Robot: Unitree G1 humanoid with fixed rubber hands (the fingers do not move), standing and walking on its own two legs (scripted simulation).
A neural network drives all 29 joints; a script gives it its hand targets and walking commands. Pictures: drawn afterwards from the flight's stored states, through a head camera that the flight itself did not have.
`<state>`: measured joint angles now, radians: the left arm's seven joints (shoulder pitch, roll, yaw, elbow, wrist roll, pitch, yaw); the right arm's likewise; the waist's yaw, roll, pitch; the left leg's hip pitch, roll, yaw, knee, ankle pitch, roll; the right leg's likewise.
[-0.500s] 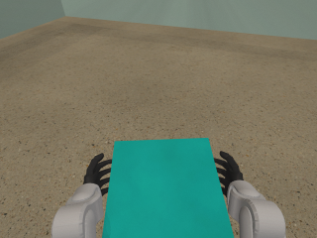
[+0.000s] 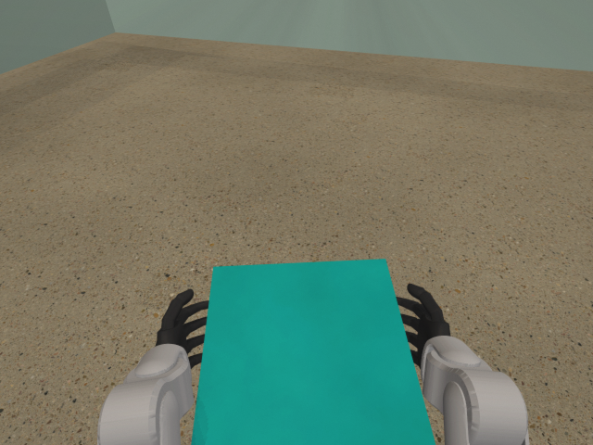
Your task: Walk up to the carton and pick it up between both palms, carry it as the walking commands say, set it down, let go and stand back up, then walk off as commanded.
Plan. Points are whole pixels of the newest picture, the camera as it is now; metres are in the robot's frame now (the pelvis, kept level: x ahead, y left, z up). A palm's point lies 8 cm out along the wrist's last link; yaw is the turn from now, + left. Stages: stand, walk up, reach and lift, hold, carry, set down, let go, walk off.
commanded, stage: carry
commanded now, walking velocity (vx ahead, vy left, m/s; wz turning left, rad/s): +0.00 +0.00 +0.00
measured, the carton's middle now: (304, 382) +0.23 +0.00 +0.02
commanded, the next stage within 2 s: none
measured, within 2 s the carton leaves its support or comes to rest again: neither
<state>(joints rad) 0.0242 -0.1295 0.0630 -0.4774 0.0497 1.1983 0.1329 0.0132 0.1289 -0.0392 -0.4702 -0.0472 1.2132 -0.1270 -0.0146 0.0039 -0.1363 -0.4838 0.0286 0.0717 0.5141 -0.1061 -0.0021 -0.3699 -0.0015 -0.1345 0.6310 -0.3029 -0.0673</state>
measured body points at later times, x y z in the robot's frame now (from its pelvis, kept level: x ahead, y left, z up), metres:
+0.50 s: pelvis +0.05 -0.02 +0.01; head +0.04 -0.02 +0.46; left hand +0.32 +0.13 +0.08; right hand +0.31 -0.17 +0.08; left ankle +0.12 +0.12 -0.72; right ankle +0.02 -0.07 -0.72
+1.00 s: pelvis +0.06 -0.01 +0.01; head +0.06 -0.02 +0.46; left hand +0.34 +0.14 +0.04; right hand +0.34 -0.17 +0.03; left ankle +0.12 +0.12 -0.72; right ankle +0.02 -0.07 -0.72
